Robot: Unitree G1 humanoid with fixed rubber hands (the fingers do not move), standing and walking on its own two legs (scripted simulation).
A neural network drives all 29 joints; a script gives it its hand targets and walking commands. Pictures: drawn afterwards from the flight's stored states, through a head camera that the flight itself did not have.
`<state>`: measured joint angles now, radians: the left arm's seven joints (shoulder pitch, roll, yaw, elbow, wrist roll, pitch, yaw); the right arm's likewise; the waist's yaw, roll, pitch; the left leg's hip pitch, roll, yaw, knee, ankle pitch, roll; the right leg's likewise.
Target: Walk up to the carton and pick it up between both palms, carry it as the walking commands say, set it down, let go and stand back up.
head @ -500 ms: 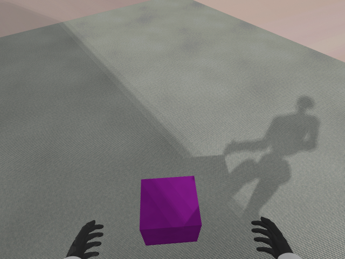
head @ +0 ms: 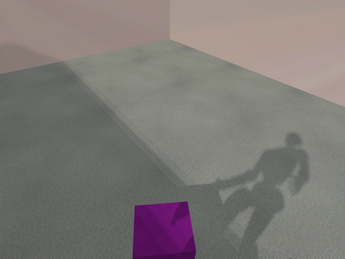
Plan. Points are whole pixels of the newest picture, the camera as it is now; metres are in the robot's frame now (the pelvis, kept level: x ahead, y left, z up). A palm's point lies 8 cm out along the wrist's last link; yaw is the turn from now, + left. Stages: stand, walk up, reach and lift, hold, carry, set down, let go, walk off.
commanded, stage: stand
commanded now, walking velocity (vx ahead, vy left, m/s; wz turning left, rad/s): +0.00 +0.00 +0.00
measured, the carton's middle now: (163, 239) +0.47 +0.05 -0.64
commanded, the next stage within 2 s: none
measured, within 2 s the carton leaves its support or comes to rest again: neither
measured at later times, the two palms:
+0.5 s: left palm out of the picture +0.03 +0.31 -0.11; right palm out of the picture +0.00 -0.29 -0.11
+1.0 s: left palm out of the picture +0.02 +0.31 -0.11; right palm out of the picture +0.01 -0.29 -0.11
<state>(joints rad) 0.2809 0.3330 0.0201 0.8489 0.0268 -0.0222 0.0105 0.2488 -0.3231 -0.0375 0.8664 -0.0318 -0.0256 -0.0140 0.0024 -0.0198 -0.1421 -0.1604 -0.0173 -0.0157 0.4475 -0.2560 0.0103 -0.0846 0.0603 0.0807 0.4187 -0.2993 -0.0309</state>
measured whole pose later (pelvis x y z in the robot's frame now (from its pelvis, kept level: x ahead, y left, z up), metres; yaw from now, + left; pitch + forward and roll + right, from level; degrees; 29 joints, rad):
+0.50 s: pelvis -0.03 +0.00 +0.00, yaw -1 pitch -2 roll +0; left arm 0.25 0.37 0.01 1.02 0.02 -0.03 0.00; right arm 0.26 -0.35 -0.01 1.05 -0.02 -0.03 0.00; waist -0.01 0.00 -0.07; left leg -0.18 -0.02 0.00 0.41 -0.19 0.02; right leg -0.12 0.06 0.09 0.40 -0.24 -0.02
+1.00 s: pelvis -0.04 +0.01 +0.00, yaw -1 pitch -3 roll +0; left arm 0.19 0.37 -0.01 1.08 0.01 -0.03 0.00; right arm 0.18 -0.35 0.00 1.10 -0.01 -0.03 0.00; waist 0.00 -0.01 -0.02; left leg -0.17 -0.02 0.01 0.37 -0.15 0.02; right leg -0.11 0.05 0.10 0.37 -0.21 -0.01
